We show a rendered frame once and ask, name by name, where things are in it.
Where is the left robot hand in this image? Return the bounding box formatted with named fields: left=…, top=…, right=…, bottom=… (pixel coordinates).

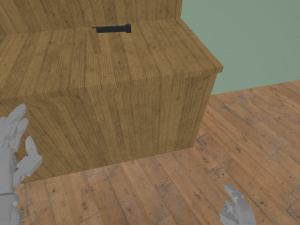
left=0, top=103, right=42, bottom=194

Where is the right robot hand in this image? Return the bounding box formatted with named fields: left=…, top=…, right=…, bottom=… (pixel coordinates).
left=219, top=184, right=257, bottom=225

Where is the robot left forearm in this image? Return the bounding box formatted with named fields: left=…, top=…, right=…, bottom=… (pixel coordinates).
left=0, top=192, right=23, bottom=225

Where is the counter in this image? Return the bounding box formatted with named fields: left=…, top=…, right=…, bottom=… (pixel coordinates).
left=0, top=0, right=224, bottom=184

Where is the tap lever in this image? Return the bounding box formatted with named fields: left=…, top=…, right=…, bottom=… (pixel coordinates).
left=92, top=23, right=131, bottom=33

